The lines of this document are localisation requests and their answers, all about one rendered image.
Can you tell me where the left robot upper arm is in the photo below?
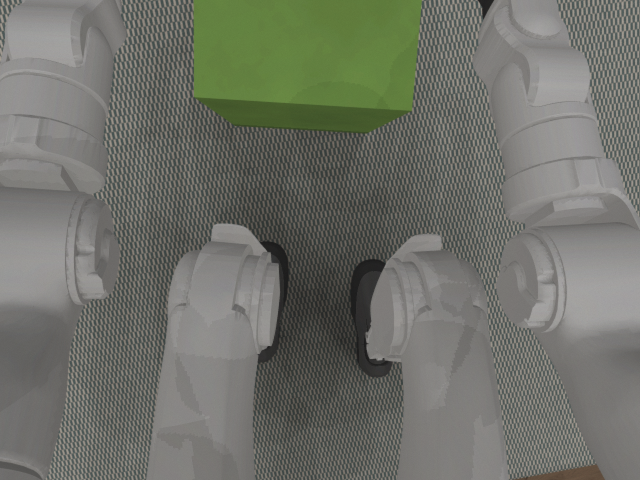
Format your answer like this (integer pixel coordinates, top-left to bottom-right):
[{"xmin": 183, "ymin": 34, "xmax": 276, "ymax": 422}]
[{"xmin": 0, "ymin": 186, "xmax": 120, "ymax": 480}]

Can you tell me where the robot right forearm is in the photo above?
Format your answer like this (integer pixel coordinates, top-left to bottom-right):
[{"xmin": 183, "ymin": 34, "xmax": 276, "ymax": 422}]
[{"xmin": 472, "ymin": 0, "xmax": 640, "ymax": 231}]

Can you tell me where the left robot thigh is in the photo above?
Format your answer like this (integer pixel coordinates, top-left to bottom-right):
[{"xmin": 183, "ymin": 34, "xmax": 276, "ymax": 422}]
[{"xmin": 146, "ymin": 241, "xmax": 280, "ymax": 480}]

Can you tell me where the carton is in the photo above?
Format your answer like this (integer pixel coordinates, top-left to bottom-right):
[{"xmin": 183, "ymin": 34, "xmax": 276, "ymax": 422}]
[{"xmin": 194, "ymin": 0, "xmax": 422, "ymax": 134}]

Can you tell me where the robot left forearm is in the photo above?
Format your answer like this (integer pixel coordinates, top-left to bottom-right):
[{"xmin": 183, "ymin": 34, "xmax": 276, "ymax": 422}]
[{"xmin": 0, "ymin": 0, "xmax": 127, "ymax": 194}]

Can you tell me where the robot left foot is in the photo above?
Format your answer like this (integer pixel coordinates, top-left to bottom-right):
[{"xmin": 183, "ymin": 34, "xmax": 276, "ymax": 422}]
[{"xmin": 258, "ymin": 241, "xmax": 289, "ymax": 363}]

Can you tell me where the right robot upper arm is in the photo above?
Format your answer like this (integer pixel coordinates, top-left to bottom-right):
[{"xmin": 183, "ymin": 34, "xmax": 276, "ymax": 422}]
[{"xmin": 496, "ymin": 222, "xmax": 640, "ymax": 480}]

